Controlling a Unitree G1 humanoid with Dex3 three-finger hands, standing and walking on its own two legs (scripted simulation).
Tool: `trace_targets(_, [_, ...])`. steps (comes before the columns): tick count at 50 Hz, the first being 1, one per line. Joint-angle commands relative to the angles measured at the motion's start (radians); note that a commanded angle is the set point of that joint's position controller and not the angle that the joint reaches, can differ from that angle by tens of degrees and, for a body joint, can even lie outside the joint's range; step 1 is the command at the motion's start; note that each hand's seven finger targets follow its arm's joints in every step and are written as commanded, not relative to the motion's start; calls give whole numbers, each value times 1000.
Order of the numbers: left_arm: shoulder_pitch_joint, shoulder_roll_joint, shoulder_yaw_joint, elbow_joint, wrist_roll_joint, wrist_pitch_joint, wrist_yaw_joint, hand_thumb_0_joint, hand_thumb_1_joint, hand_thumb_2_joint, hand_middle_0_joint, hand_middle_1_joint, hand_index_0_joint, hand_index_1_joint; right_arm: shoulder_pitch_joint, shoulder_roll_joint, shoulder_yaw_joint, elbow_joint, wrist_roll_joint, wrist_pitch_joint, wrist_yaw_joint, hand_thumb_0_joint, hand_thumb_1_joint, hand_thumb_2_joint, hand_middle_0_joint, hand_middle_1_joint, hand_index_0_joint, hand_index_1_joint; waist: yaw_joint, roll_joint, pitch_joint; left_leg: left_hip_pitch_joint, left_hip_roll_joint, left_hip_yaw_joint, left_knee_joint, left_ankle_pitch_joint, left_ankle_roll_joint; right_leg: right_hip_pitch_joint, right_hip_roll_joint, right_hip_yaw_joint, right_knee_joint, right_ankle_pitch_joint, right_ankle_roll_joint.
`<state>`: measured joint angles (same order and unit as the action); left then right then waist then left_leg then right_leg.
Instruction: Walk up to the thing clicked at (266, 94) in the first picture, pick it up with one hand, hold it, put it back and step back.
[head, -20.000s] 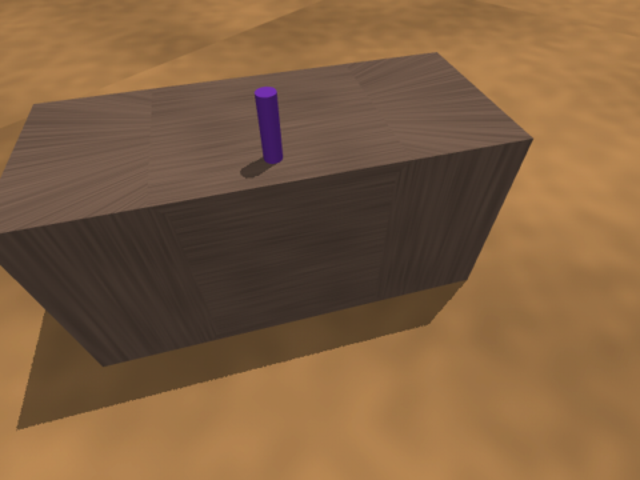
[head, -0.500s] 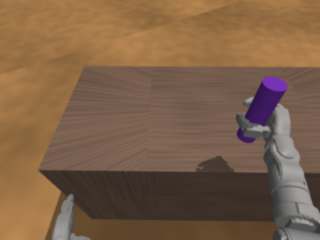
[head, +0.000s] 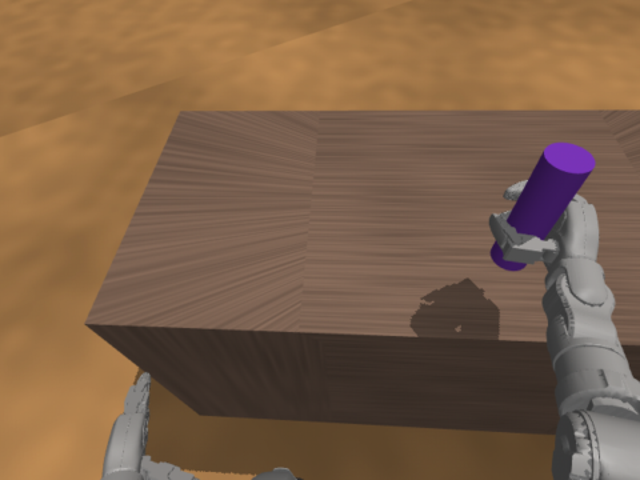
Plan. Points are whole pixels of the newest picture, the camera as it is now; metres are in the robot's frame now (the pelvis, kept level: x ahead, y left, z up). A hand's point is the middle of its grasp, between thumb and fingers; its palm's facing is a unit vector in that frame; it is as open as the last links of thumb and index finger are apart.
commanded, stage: crouch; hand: right
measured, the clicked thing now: (534, 214) +0.42 -0.22 +0.09
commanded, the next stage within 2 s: lower in 0.10 s
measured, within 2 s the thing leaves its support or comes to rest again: rests again in 1.36 s
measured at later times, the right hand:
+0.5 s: hand (508, 242) +0.43 -0.21 +0.02, palm faces +0.18 +0.98 +0.03, open 6.7 cm
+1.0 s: hand (502, 249) +0.44 -0.22 -0.02, palm faces +0.20 +0.98 +0.02, open 6.7 cm
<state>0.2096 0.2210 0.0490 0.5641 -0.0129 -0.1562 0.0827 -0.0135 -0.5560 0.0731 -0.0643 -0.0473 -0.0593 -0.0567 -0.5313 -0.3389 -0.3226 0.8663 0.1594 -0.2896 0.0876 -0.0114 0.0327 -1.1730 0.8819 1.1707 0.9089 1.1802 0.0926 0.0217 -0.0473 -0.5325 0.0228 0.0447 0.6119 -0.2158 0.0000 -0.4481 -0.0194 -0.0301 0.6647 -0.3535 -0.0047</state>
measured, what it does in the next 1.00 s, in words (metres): lowers itself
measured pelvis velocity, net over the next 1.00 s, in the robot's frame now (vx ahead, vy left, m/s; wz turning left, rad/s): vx -0.02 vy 0.00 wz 0.00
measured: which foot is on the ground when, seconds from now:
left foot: down 0.00-1.00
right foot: down 0.00-1.00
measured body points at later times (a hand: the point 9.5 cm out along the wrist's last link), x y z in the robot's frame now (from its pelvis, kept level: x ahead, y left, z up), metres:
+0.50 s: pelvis -0.01 -0.01 -0.02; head +0.07 -0.03 +0.42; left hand +0.15 +0.26 -0.06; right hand +0.41 -0.27 +0.02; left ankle +0.05 +0.12 -0.72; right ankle -0.01 -0.11 -0.72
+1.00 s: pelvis -0.02 +0.00 -0.05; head +0.08 -0.04 +0.39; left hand +0.14 +0.26 -0.07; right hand +0.43 -0.27 -0.01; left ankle +0.05 +0.12 -0.72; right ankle -0.01 -0.11 -0.72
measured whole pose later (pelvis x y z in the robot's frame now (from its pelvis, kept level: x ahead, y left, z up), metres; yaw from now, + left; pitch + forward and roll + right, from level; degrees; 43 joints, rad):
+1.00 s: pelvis -0.02 +0.00 -0.05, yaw +0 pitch +18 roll +1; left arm 0.36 0.23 0.04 0.16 0.03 -0.12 0.02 -0.01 -0.55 0.07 -0.07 -0.05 -0.06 -0.06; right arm -0.65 -0.41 -0.44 1.06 0.09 -0.45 0.10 -0.01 0.03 -1.18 0.89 1.17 0.91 1.17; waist 0.16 0.04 -0.11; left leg -0.93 0.02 0.05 0.95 -0.33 0.00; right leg -0.86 -0.03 -0.01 1.04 -0.49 -0.01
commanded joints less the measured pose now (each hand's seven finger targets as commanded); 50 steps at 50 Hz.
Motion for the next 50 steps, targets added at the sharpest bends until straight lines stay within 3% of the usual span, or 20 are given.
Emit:
trace_targets(1, [-13,137,51,-152,1,-46,-1,0,-571,68,-60,-47,-51,-55,-431,-254,-56,-207,20,-110,3,0,-490,-1310,1353,1416,1372,1416,1,-72,-391,227,-22,-21,-14,244,15,73,16,33,-55,315,3])
trace_targets(4, [-4,191,98,-185,7,-39,-1,0,-567,63,-60,-48,-54,-54,-469,-284,-60,-219,5,-113,3,0,-515,-1314,1359,1419,1376,1419,10,-107,-427,188,-24,-22,0,248,17,108,13,36,-32,364,7])
trace_targets(5, [-10,166,77,-192,9,-39,-7,0,-572,68,-59,-48,-50,-56,-452,-224,-30,-172,3,-113,5,0,-493,-1312,1352,1417,1371,1417,15,-96,-407,184,-24,-22,9,243,19,79,14,37,-30,354,8])
trace_targets(7, [-32,166,75,-237,5,-40,-10,0,-565,61,-60,-47,-53,-53,-496,-288,-78,-234,7,-128,-5,0,-519,-1296,1348,1401,1363,1401,5,-97,-420,179,-27,-18,11,223,19,69,8,41,-28,342,8])
trace_targets(9, [-22,107,29,-233,7,-40,-20,0,-565,63,-59,-47,-52,-54,-462,-171,-8,-152,5,-130,7,0,-487,-1283,1333,1389,1349,1389,16,-88,-406,146,-32,-16,26,202,21,59,5,45,-14,340,11])
trace_targets(11, [-8,141,54,-265,6,-37,-15,0,-574,72,-58,-45,-46,-57,-492,-265,-64,-181,-2,-139,1,0,-521,-1312,1353,1416,1372,1416,14,-80,-447,167,-28,-21,33,220,19,52,8,39,-4,339,7])
trace_targets(12, [11,103,16,-266,7,-36,-22,0,-586,80,-58,-45,-43,-60,-437,-176,-6,-101,-3,-131,10,0,-514,-1313,1347,1414,1367,1414,22,-73,-401,159,-29,-19,39,208,19,26,11,39,-6,320,7])
trace_targets(17, [12,209,121,-338,15,-34,-19,0,-570,63,-60,-47,-50,-56,-499,-285,-86,-134,-10,-161,3,0,-533,-1328,1358,1428,1378,1428,40,-38,-422,113,-23,-26,68,172,10,-24,14,40,24,222,-7])
trace_targets(22, [83,81,15,-329,21,-32,-43,0,-571,70,-59,-49,-49,-59,-520,-200,-35,-78,-20,-199,10,0,-526,-1308,1344,1407,1361,1407,38,-88,-399,-2,-30,-23,121,111,17,-73,12,51,77,222,1])
trace_targets(24, [51,132,58,-384,23,-37,-35,0,-578,72,-61,-48,-49,-60,-577,-305,-78,-150,-32,-217,6,0,-522,-1307,1331,1400,1350,1401,33,-122,-494,3,-26,-32,139,109,15,-61,14,47,99,190,-1])
trace_targets(28, [126,156,84,-339,38,-31,-42,0,-564,67,-58,-50,-51,-58,-545,-271,-80,-71,-35,-218,5,0,-512,-1340,1357,1439,1378,1439,38,-179,-493,-81,-32,-28,182,109,21,-57,10,62,140,276,14])
trace_targets(30, [58,188,93,-456,38,-36,-39,0,-563,67,-58,-50,-51,-57,-613,-349,-121,-157,-37,-234,-4,0,-517,-1339,1357,1437,1378,1438,35,-166,-597,-34,-32,-28,199,142,22,-46,7,65,162,317,14])
trace_targets(33, [75,146,60,-470,37,-28,-44,0,-561,67,-57,-51,-51,-57,-567,-244,-79,-45,-36,-225,1,0,-494,-1366,1379,1471,1404,1471,57,-97,-510,-50,-33,-23,205,96,19,-143,11,60,168,201,5])
trace_targets(35, [74,128,24,-489,35,-27,-47,0,-570,69,-58,-47,-48,-58,-533,-254,-82,-18,-42,-227,7,0,-512,-1348,1365,1448,1386,1448,41,-115,-506,-70,-33,-22,208,58,21,-157,6,63,163,167,7])
trace_targets(37, [117,199,100,-499,39,-20,-37,0,-568,65,-59,-46,-49,-56,-567,-313,-107,-20,-54,-227,6,0,-527,-1361,1377,1461,1399,1461,56,-118,-542,-86,-36,-17,224,70,20,-138,3,69,173,183,10])
trace_targets(40, [182,144,52,-471,40,-13,-53,0,-560,58,-56,-46,-49,-53,-479,-257,-92,63,-50,-220,21,0,-534,-1373,1398,1480,1419,1481,61,-120,-452,-111,-32,-22,237,57,22,-217,13,61,185,153,8])
trace_targets(42, [117,205,105,-594,39,-17,-45,0,-562,58,-58,-44,-49,-52,-573,-369,-155,-46,-54,-236,14,0,-532,-1349,1379,1453,1398,1454,60,-98,-541,-60,-32,-21,242,76,19,-201,12,58,196,152,2])
trace_targets(47, [163,150,68,-540,44,-18,-51,0,-562,64,-54,-46,-46,-54,-549,-265,-103,-28,-49,-247,20,0,-538,-1317,1360,1422,1374,1422,66,-130,-496,-124,-33,-20,260,40,22,-224,12,61,214,116,4])
trace_targets(48, [127,163,71,-606,40,-21,-49,0,-563,63,-55,-45,-47,-53,-592,-345,-143,-100,-52,-256,15,0,-544,-1330,1368,1434,1384,1434,56,-132,-556,-90,-30,-27,262,59,19,-210,12,55,226,130,2])
trace_targets(50, [179,144,60,-566,43,-13,-48,0,-568,68,-55,-45,-45,-55,-562,-309,-117,-52,-60,-250,20,0,-521,-1335,1364,1437,1382,1438,60,-150,-544,-92,-28,-32,270,69,19,-221,15,46,238,131,2])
